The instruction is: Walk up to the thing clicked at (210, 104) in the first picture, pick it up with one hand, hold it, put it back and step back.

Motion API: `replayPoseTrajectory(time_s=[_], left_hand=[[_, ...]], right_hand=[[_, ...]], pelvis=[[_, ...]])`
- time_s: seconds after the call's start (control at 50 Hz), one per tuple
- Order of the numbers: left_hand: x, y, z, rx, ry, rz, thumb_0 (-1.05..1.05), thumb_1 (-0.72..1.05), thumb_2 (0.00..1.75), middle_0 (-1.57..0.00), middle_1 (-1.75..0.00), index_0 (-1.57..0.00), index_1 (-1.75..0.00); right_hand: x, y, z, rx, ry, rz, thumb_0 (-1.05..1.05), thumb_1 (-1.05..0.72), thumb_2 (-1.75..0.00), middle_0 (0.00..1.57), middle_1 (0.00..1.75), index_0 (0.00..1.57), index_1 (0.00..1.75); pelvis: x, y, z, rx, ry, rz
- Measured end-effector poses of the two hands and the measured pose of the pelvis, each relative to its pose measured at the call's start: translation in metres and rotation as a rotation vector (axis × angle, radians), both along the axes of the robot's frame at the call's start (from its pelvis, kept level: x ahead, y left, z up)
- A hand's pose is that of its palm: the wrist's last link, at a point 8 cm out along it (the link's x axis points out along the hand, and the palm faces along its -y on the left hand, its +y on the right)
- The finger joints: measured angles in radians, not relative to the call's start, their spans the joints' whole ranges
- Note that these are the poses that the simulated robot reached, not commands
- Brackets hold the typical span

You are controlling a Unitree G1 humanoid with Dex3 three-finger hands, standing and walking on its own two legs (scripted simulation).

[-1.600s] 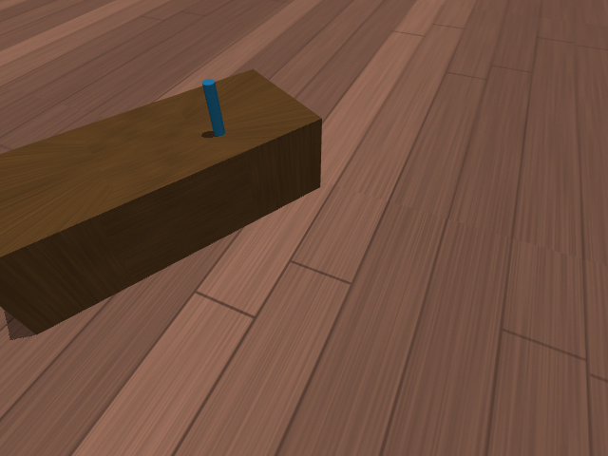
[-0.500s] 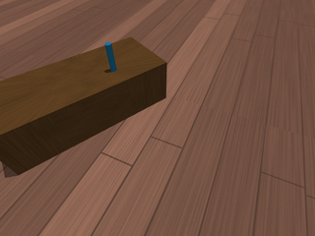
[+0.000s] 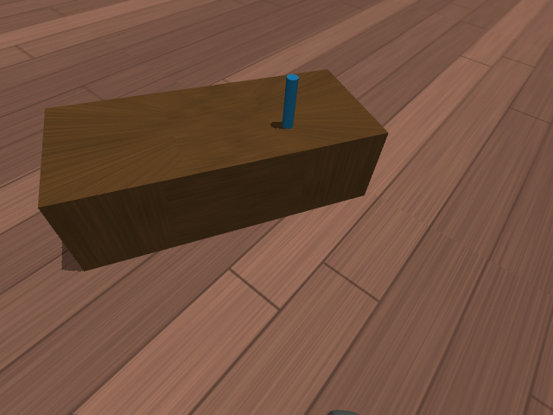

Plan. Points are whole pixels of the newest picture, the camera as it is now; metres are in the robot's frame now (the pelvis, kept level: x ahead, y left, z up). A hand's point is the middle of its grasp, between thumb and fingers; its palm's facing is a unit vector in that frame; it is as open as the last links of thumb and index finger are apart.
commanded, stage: walk up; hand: right
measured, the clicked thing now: (289, 102) +1.23 -0.07 -0.26
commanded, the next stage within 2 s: none
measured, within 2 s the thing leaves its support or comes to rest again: neither
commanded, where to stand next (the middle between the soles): +0.71 -0.02 m, yaw +19 degrees
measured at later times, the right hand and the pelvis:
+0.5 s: hand (432, 291) +0.37 -0.31 -0.12, palm faces -0.26 +0.89 -0.36, open 7.4 cm; pelvis +0.23 -0.05 +0.02, yaw +12 degrees
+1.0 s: hand (397, 209) +0.57 -0.28 -0.11, palm faces -0.29 +0.86 -0.41, open 7.4 cm; pelvis +0.42 -0.04 +0.01, yaw +16 degrees
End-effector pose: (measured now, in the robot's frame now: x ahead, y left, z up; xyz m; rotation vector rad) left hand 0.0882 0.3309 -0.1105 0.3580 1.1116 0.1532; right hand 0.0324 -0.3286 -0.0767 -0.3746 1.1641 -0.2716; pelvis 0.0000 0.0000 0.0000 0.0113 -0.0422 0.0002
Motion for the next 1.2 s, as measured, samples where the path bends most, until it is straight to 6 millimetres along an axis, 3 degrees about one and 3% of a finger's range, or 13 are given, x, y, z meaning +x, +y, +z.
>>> replayPoseTrajectory(time_s=[0.1,0.18,0.32,0.44,0.52,0.62,0.72,0.8,0.9,1.0,1.1,1.14,1.2], left_hand=[[0.036,-0.012,0.015,-0.031,-0.029,0.021,0.01,0.91,0.90,-0.20,-0.30,-0.20,-0.30],[0.065,-0.021,0.023,-0.021,-0.028,0.048,0.01,0.90,0.90,-0.20,-0.30,-0.20,-0.30],[0.119,-0.042,0.028,0.047,-0.107,0.130,0.01,0.90,0.90,-0.20,-0.30,-0.21,-0.30],[0.120,-0.064,0.043,0.034,-0.074,0.223,0.01,0.90,0.90,-0.20,-0.30,-0.21,-0.30],[0.117,-0.068,0.043,0.024,-0.011,0.272,0.01,0.90,0.90,-0.20,-0.30,-0.21,-0.30],[0.118,-0.063,0.030,0.007,0.060,0.334,0.01,0.90,0.90,-0.20,-0.30,-0.21,-0.30],[0.134,-0.052,0.000,-0.019,0.131,0.373,0.01,0.90,0.90,-0.20,-0.30,-0.21,-0.30],[0.172,-0.051,-0.008,-0.043,0.149,0.372,0.01,0.90,0.90,-0.20,-0.30,-0.20,-0.30],[0.236,-0.049,0.000,-0.053,0.075,0.334,0.01,0.90,0.90,-0.20,-0.30,-0.20,-0.30],[0.296,-0.051,0.011,-0.033,0.033,0.299,0.01,0.90,0.90,-0.20,-0.30,-0.20,-0.30],[0.352,-0.059,0.021,0.035,-0.010,0.286,0.01,0.90,0.90,-0.20,-0.30,-0.20,-0.30],[0.368,-0.064,0.023,0.070,-0.042,0.300,0.01,0.90,0.90,-0.20,-0.30,-0.21,-0.30],[0.379,-0.076,0.031,0.077,-0.053,0.332,0.01,0.90,0.90,-0.20,-0.30,-0.20,-0.30]], right_hand=[[0.035,0.015,-0.002,0.049,0.036,0.052,0.00,-0.90,-0.90,0.21,0.30,0.20,0.30],[0.075,0.011,-0.011,0.077,0.043,0.087,0.00,-0.90,-0.90,0.21,0.30,0.21,0.30],[0.180,-0.023,-0.041,0.073,0.038,0.173,0.01,-0.90,-0.90,0.21,0.30,0.21,0.30],[0.291,-0.026,-0.023,0.075,-0.037,0.291,0.01,-0.91,-0.90,0.21,0.30,0.20,0.30],[0.351,-0.021,-0.008,0.072,-0.068,0.349,0.01,-0.91,-0.90,0.20,0.30,0.20,0.30],[0.416,-0.005,0.001,0.047,-0.068,0.407,0.00,-0.91,-0.90,0.20,0.30,0.20,0.30],[0.481,0.023,-0.002,0.018,-0.125,0.453,0.01,-0.91,-0.90,0.20,0.30,0.20,0.30],[0.510,0.036,0.002,0.027,-0.175,0.439,0.00,-0.91,-0.90,0.21,0.30,0.20,0.30],[0.525,0.030,0.009,0.027,-0.153,0.418,0.00,-0.90,-0.90,0.21,0.30,0.20,0.30],[0.539,0.003,0.002,0.029,-0.103,0.391,0.00,-0.90,-0.90,0.21,0.30,0.21,0.30],[0.567,-0.039,-0.023,0.026,-0.042,0.357,0.00,-0.90,-0.90,0.21,0.30,0.21,0.30],[0.583,-0.051,-0.036,0.015,-0.006,0.353,0.01,-0.90,-0.90,0.21,0.30,0.21,0.30],[0.610,-0.054,-0.040,0.020,0.028,0.363,0.01,-0.91,-0.90,0.21,0.30,0.20,0.30]], pelvis=[[0.044,-0.003,0.011,0.006,0.002,0.047],[0.083,-0.013,0.011,0.012,0.006,0.079],[0.156,-0.043,-0.009,-0.009,-0.004,0.140],[0.202,-0.051,0.010,-0.002,-0.006,0.186],[0.234,-0.052,0.016,-0.004,0.007,0.208],[0.278,-0.047,0.013,-0.017,0.009,0.239],[0.324,-0.029,-0.005,-0.010,0.003,0.265],[0.352,-0.023,-0.005,-0.003,-0.005,0.274],[0.387,-0.027,0.004,0.006,-0.008,0.282],[0.423,-0.039,0.005,0.015,-0.006,0.283],[0.471,-0.062,-0.007,0.020,0.000,0.288],[0.487,-0.071,-0.013,-0.001,-0.009,0.304],[0.506,-0.075,-0.008,0.005,-0.013,0.315]])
